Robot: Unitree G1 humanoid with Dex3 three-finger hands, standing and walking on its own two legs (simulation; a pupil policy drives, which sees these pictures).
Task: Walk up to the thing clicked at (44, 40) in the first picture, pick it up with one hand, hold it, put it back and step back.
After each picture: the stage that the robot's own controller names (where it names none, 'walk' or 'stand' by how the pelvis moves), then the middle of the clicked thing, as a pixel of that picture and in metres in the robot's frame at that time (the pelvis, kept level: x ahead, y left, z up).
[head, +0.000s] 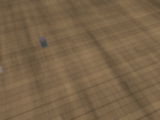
stand; (43, 42) +1.41 +0.48 -0.72
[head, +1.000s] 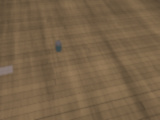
walk; (58, 46) +1.33 +0.23 -0.70
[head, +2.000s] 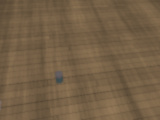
walk; (59, 77) +0.85 +0.21 -0.71
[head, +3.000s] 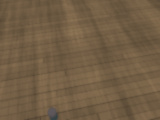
walk; (53, 114) +0.51 +0.25 -0.71
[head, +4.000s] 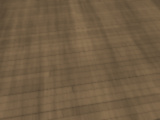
stand; out of the picture +0.35 +0.20 -0.71
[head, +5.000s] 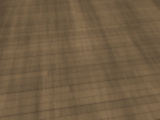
stand; out of the picture +0.35 +0.21 -0.72
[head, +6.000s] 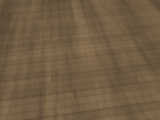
stand; out of the picture +0.33 +0.20 -0.73
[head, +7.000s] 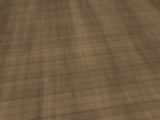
stand; out of the picture +0.33 +0.22 -0.73
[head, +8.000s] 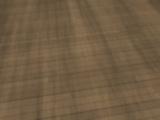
stand; out of the picture +0.32 +0.22 -0.73
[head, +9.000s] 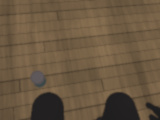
go down; (38, 79) +0.40 +0.21 -0.41
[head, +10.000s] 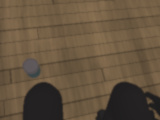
go down; (32, 68) +0.41 +0.23 -0.32
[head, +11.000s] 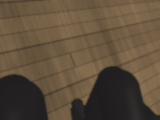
close in; out of the picture +0.40 +0.27 -0.23
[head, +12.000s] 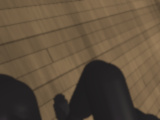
close; out of the picture +0.40 +0.28 -0.22
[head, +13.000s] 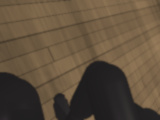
lift; out of the picture +0.38 +0.27 -0.23
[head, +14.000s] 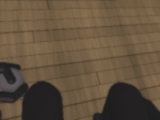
lift; (14, 84) +0.31 +0.25 -0.10
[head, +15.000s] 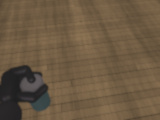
hold; (36, 93) +0.32 +0.17 +0.03
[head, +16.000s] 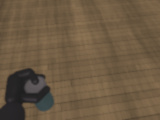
hold; (40, 94) +0.32 +0.17 -0.01
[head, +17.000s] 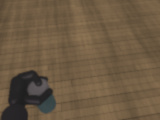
hold; (43, 96) +0.32 +0.16 -0.02
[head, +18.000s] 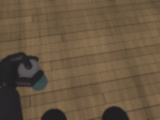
crouch; (34, 76) +0.38 +0.18 -0.08
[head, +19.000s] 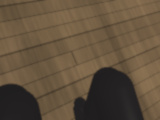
lower; out of the picture +0.43 +0.26 -0.19
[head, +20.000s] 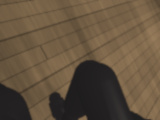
lower; out of the picture +0.41 +0.28 -0.23
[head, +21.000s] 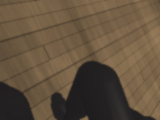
lower; out of the picture +0.41 +0.28 -0.23
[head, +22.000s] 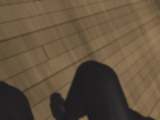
lower; out of the picture +0.41 +0.29 -0.23
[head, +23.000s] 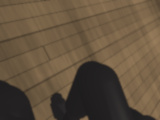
lower; out of the picture +0.41 +0.28 -0.23
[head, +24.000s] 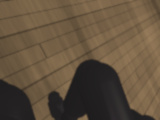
withdraw; out of the picture +0.40 +0.27 -0.23
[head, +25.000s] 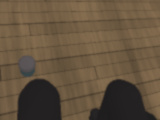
walk; (27, 67) +0.42 +0.22 -0.29
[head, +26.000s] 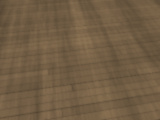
stand; out of the picture +0.34 +0.17 -0.65
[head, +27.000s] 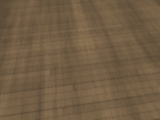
stand; out of the picture +0.37 +0.18 -0.67
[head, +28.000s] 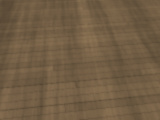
stand; out of the picture +0.36 +0.17 -0.68
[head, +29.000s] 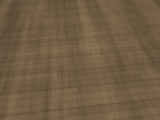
stand; out of the picture +0.39 +0.16 -0.72
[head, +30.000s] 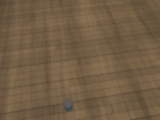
walk; (68, 105) +0.49 +0.14 -0.70
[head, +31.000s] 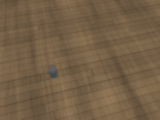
walk; (53, 71) +0.77 +0.26 -0.69
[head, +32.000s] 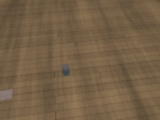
stand; (65, 70) +0.99 +0.20 -0.71
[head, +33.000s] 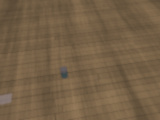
stand; (64, 72) +0.99 +0.21 -0.73
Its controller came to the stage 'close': yes
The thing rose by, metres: 0.69
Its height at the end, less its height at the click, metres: +0.00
